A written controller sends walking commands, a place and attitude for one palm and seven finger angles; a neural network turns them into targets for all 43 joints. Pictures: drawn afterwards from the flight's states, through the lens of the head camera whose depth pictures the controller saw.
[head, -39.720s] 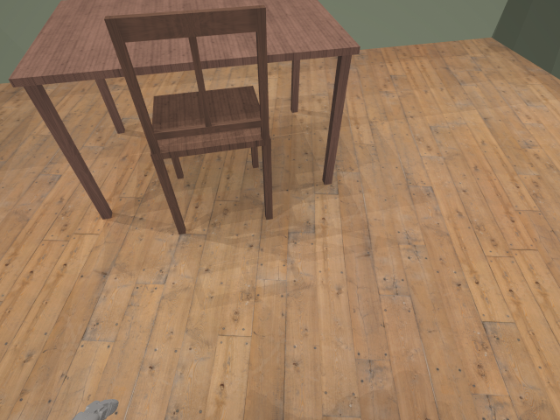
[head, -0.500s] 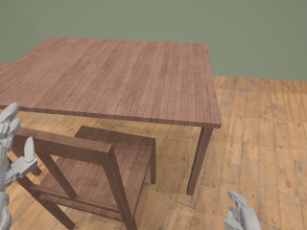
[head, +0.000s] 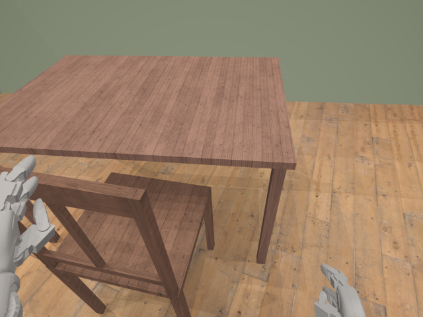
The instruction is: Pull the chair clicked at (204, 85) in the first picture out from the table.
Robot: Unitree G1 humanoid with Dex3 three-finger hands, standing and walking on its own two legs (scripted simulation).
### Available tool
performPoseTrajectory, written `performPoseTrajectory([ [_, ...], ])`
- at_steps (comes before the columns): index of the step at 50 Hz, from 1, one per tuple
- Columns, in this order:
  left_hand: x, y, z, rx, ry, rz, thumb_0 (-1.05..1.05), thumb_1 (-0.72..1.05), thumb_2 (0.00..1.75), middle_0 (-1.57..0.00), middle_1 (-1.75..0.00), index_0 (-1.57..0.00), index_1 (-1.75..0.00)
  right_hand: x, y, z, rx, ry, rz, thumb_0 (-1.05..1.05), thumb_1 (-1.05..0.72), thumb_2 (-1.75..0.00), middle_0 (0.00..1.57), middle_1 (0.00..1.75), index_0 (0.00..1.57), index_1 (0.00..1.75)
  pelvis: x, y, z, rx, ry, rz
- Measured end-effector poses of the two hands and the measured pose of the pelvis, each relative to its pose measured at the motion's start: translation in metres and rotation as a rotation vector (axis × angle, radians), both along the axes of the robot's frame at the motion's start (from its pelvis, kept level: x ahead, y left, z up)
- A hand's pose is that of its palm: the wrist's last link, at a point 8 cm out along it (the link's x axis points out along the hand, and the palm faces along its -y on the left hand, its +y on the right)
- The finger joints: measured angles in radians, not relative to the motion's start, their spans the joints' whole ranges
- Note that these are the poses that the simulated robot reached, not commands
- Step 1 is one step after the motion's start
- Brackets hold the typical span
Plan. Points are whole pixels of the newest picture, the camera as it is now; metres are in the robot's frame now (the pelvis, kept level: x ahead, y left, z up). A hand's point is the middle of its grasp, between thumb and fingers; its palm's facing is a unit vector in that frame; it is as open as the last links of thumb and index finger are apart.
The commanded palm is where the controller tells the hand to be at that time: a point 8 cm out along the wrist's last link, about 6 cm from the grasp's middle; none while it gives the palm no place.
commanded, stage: step back with the hand held close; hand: left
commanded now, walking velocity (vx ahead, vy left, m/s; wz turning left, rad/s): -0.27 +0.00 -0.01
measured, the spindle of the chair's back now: (79, 237) +0.30 +0.36 -0.07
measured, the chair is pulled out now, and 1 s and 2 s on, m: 0.15 0.15 0.15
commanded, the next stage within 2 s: stop stepping back and stand still in 1.22 s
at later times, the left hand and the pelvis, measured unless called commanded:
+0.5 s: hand (13, 257) +0.15 +0.30 +0.15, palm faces +0.38 -0.79 -0.47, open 7.5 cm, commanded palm +0.09 +0.34 +0.17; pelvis -0.05 +0.04 -0.01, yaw -1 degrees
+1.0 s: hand out of the picture +0.09 +0.31 +0.16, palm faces +0.47 -0.75 -0.46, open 7.5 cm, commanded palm +0.01 +0.34 +0.17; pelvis -0.11 +0.04 -0.01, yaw +4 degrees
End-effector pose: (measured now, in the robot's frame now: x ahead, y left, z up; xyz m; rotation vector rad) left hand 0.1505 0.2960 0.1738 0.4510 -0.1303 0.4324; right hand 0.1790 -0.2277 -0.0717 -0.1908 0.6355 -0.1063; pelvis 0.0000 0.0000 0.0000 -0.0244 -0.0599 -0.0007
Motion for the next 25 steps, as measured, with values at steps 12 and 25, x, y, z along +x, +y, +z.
performPoseTrajectory([
  [12, -0.005, 0.011, 0.007, 0.101, 0.043, -0.080, 0.02, 0.88, 0.90, -0.21, -0.30, -0.21, -0.30, -0.033, 0.002, -0.004, -0.028, 0.057, -0.102, 0.01, -0.90, -0.90, 0.20, 0.30, 0.20, 0.30, -0.019, 0.021, -0.001, 0.013, 0.040, -0.029],
  [25, -0.040, 0.036, -0.005, 0.094, 0.015, -0.056, 0.02, 0.88, 0.90, -0.21, -0.30, -0.21, -0.30, -0.071, 0.025, -0.003, -0.052, 0.058, -0.084, 0.01, -0.90, -0.90, 0.20, 0.30, 0.20, 0.30, -0.054, 0.040, -0.005, 0.004, 0.042, -0.022],
])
